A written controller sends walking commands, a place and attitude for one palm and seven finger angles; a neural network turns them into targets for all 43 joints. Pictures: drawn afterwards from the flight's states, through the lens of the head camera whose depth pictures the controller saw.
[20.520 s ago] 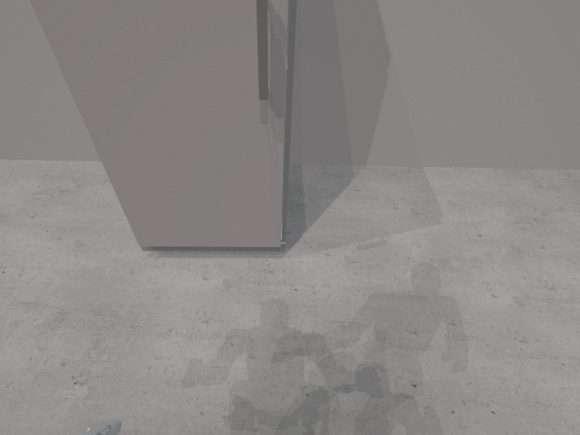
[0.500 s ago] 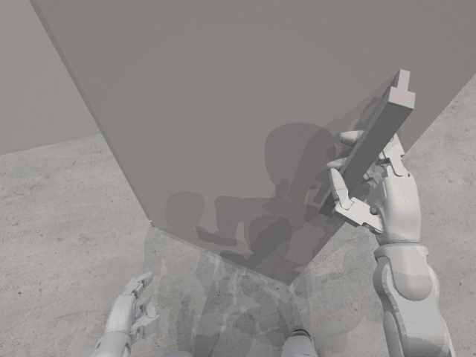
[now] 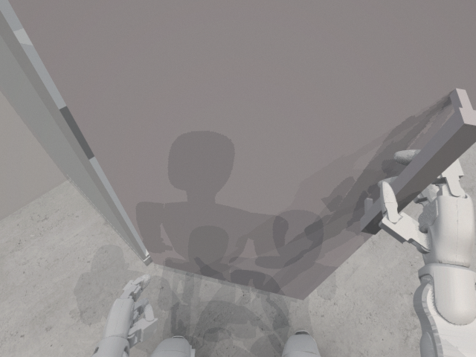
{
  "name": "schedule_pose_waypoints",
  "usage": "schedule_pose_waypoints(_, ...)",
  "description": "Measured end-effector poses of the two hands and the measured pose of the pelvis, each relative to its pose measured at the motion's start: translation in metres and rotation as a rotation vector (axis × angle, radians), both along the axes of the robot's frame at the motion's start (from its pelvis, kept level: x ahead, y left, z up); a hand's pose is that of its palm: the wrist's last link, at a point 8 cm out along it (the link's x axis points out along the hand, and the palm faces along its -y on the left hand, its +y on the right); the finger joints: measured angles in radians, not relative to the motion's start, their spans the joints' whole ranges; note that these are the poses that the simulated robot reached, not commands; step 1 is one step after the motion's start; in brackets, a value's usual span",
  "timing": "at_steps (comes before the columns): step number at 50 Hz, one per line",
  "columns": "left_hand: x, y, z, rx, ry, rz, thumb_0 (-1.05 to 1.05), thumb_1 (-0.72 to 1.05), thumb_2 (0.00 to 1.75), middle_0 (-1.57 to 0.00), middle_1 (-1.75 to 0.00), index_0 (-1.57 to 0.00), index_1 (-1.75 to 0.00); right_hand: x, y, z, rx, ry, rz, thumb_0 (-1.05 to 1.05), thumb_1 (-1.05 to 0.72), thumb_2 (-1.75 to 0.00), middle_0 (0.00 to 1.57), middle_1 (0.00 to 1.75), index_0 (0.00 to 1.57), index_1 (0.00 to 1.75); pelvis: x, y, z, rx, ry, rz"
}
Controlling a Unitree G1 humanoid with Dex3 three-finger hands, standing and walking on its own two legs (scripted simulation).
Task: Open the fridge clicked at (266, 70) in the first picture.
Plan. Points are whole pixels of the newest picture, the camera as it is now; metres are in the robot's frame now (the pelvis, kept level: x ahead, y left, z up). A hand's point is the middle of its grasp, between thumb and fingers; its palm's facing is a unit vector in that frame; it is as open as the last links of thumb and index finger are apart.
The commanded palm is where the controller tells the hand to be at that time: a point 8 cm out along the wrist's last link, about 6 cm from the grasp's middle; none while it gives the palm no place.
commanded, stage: walk backward, drawing the door open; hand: right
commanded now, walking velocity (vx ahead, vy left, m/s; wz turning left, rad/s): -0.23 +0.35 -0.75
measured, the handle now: (405, 174) +0.33 -0.20 +0.17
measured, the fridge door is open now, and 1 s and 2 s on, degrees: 60 90 78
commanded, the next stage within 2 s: stop walking and hold the door back in 0.42 s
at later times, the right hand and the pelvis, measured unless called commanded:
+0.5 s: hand out of the picture +0.11 -0.07 +0.15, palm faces +0.62 +0.72 -0.32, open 6.9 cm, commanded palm +0.06 -0.09 +0.15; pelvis -0.04 +0.24 +0.03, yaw -22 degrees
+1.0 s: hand out of the picture +0.08 -0.02 +0.16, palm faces +0.85 +0.43 -0.31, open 6.0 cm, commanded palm +0.04 -0.07 +0.14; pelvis -0.07 +0.44 +0.04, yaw -33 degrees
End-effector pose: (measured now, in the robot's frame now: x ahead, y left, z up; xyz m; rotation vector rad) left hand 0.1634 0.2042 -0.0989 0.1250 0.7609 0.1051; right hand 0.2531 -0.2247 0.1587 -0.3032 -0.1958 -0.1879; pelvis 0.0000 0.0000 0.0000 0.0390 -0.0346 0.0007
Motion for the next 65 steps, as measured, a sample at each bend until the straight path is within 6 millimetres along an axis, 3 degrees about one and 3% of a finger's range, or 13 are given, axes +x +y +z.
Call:
schedule_pose_waypoints(3, 0.002, 0.035, -0.005, 0.024, 0.021, -0.010, 0.01, 0.90, 0.90, -0.20, -0.30, -0.21, -0.30, -0.026, 0.013, 0.003, -0.017, 0.038, -0.094, -0.08, -0.60, -0.81, 0.44, 1.36, 0.18, 1.34, -0.010, 0.025, 0.006, -0.035, -0.012, -0.048)
schedule_pose_waypoints(7, 0.004, 0.070, 0.009, 0.059, 0.019, -0.040, 0.01, 0.90, 0.90, -0.20, -0.30, -0.20, -0.30, -0.061, 0.029, 0.007, -0.020, 0.077, -0.156, -0.07, -0.60, -0.79, 0.43, 1.34, 0.19, 1.36, -0.018, 0.056, 0.017, -0.063, -0.008, -0.127)
schedule_pose_waypoints(14, 0.011, 0.106, 0.027, 0.158, -0.044, -0.195, 0.01, 0.90, 0.90, -0.20, -0.30, -0.20, -0.30, -0.113, 0.058, -0.001, -0.006, -0.032, -0.220, -0.08, -0.58, -0.78, 0.44, 1.37, 0.23, 1.37, -0.038, 0.119, 0.005, -0.060, 0.012, -0.231)
schedule_pose_waypoints(21, 0.005, 0.142, 0.046, 0.116, -0.002, -0.356, 0.01, 0.90, 0.90, -0.20, -0.30, -0.21, -0.30, -0.164, 0.100, 0.005, -0.001, 0.045, -0.386, -0.06, -0.59, -0.77, 0.45, 1.39, 0.24, 1.37, -0.048, 0.195, 0.031, 0.022, -0.017, -0.334)
schedule_pose_waypoints(25, 0.014, 0.174, 0.040, 0.068, -0.015, -0.401, 0.01, 0.90, 0.90, -0.20, -0.30, -0.21, -0.30, -0.193, 0.130, 0.007, -0.012, 0.071, -0.507, -0.06, -0.59, -0.78, 0.43, 1.37, 0.23, 1.36, -0.042, 0.241, 0.028, 0.037, -0.005, -0.379)
schedule_pose_waypoints(29, 0.034, 0.212, 0.018, 0.024, -0.028, -0.461, 0.01, 0.90, 0.90, -0.20, -0.30, -0.21, -0.30, -0.219, 0.164, 0.005, -0.075, 0.062, -0.664, -0.09, -0.58, -0.79, 0.44, 1.37, 0.20, 1.33, -0.032, 0.297, 0.010, 0.001, 0.024, -0.446)
schedule_pose_waypoints(32, 0.046, 0.244, 0.008, 0.059, 0.014, -0.498, 0.01, 0.90, 0.90, -0.20, -0.30, -0.21, -0.30, -0.232, 0.181, 0.007, -0.086, 0.105, -0.742, -0.12, -0.56, -0.80, 0.44, 1.38, 0.24, 1.34, -0.034, 0.322, 0.017, -0.041, 0.021, -0.474)
schedule_pose_waypoints(35, 0.055, 0.274, 0.012, 0.073, 0.024, -0.490, 0.01, 0.90, 0.90, -0.20, -0.30, -0.21, -0.30, -0.238, 0.190, 0.011, -0.088, 0.170, -0.795, -0.14, -0.53, -0.81, 0.45, 1.39, 0.29, 1.36, -0.034, 0.343, 0.028, -0.096, 0.027, -0.482)
schedule_pose_waypoints(43, 0.062, 0.347, 0.023, 0.078, 0.007, -0.481, 0.01, 0.90, 0.90, -0.20, -0.30, -0.20, -0.30, -0.236, 0.199, 0.016, 0.011, 0.224, -0.903, -0.10, -0.55, -0.82, 0.45, 1.40, 0.38, 1.39, -0.048, 0.399, 0.036, -0.126, 0.016, -0.562)
schedule_pose_waypoints(48, 0.043, 0.394, 0.029, 0.132, 0.050, -0.488, 0.01, 0.90, 0.90, -0.20, -0.30, -0.20, -0.30, -0.233, 0.202, 0.016, 0.091, 0.208, -0.938, -0.06, -0.58, -0.82, 0.44, 1.39, 0.39, 1.40, -0.063, 0.429, 0.040, -0.131, 0.031, -0.573)
schedule_pose_waypoints(55, -0.013, 0.457, 0.038, 0.215, 0.150, -0.443, 0.01, 0.90, 0.90, -0.20, -0.30, -0.20, -0.30, -0.227, 0.197, 0.016, 0.128, 0.193, -0.930, -0.04, -0.60, -0.82, 0.43, 1.39, 0.41, 1.40, -0.087, 0.459, 0.043, -0.123, 0.055, -0.547)
schedule_pose_waypoints(60, -0.061, 0.495, 0.019, 0.260, 0.217, -0.386, 0.01, 0.90, 0.90, -0.20, -0.30, -0.20, -0.30, -0.222, 0.194, 0.016, 0.165, 0.183, -0.949, -0.03, -0.61, -0.81, 0.41, 1.38, 0.42, 1.40, -0.107, 0.476, 0.027, -0.067, 0.016, -0.562)
schedule_pose_waypoints(65, -0.102, 0.513, -0.005, 0.264, 0.381, -0.375, 0.01, 0.90, 0.90, -0.20, -0.30, -0.20, -0.30, -0.222, 0.198, 0.021, 0.218, 0.232, -0.976, -0.02, -0.63, -0.80, 0.36, 1.34, 0.42, 1.40, -0.098, 0.486, 0.022, -0.047, 0.035, -0.552)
